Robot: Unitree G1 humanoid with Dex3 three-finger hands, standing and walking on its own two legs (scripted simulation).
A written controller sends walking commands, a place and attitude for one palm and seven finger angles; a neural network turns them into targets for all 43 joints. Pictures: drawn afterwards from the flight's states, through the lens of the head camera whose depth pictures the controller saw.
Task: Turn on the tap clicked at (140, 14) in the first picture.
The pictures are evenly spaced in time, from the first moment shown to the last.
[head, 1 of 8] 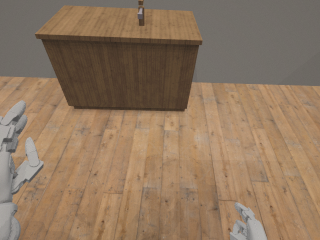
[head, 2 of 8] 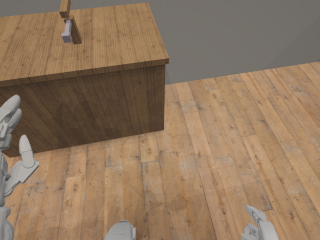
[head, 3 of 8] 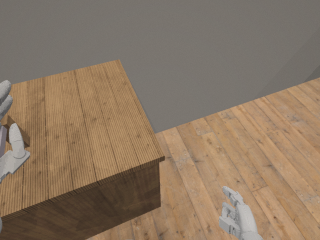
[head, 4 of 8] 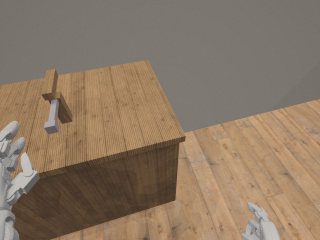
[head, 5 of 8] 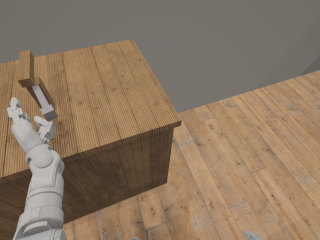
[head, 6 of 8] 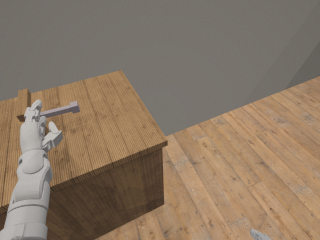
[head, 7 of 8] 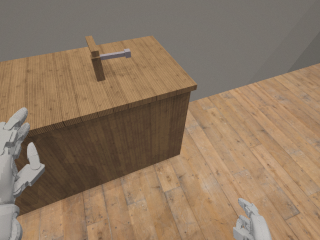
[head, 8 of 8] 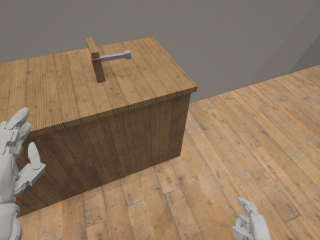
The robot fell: no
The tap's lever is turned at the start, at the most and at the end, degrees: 0 86 86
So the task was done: yes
